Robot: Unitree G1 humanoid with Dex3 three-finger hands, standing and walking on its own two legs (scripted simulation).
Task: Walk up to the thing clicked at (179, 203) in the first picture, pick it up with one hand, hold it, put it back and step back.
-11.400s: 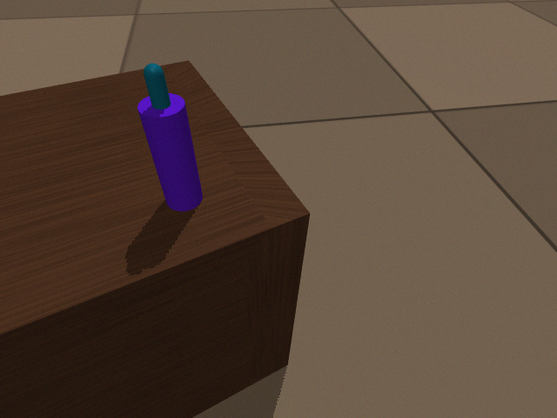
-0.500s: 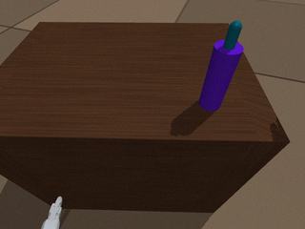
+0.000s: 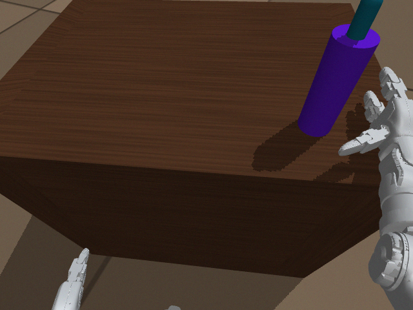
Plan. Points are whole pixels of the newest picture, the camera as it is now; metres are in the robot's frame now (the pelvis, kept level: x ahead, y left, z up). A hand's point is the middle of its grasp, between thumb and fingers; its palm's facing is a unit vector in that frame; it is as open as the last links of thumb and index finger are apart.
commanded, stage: close in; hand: right
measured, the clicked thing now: (337, 74) +0.51 -0.17 +0.19
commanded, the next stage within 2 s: rest palm in 0.28 s
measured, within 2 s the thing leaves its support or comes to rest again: leaves its support in 1.46 s
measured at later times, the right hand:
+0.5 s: hand (334, 107) +0.48 -0.18 +0.13, palm faces +0.10 +0.99 +0.03, open 17.8 cm
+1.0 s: hand (322, 99) +0.50 -0.16 +0.14, palm faces +0.11 +0.99 +0.02, open 12.1 cm
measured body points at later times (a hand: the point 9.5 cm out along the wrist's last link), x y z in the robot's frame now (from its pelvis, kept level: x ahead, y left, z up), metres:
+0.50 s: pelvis +0.00 +0.00 -0.01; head +0.07 +0.00 +0.44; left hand +0.15 +0.27 -0.05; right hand +0.47 -0.23 +0.13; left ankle +0.03 +0.15 -0.70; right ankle -0.01 -0.13 -0.70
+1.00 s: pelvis -0.01 +0.01 -0.01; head +0.07 +0.00 +0.44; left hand +0.13 +0.27 -0.05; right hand +0.49 -0.21 +0.14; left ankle +0.03 +0.15 -0.70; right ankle -0.01 -0.13 -0.70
